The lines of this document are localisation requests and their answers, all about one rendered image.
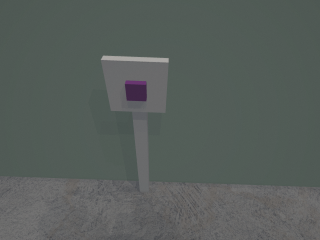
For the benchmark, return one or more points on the button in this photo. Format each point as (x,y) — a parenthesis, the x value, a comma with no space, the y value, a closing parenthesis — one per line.
(136,90)

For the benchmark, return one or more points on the panel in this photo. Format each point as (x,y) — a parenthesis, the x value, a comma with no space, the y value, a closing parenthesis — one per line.
(119,69)

